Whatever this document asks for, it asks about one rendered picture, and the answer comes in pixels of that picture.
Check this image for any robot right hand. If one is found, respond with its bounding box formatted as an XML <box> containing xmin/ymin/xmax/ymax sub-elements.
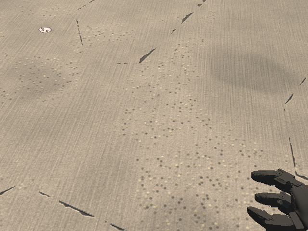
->
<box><xmin>246</xmin><ymin>168</ymin><xmax>308</xmax><ymax>231</ymax></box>

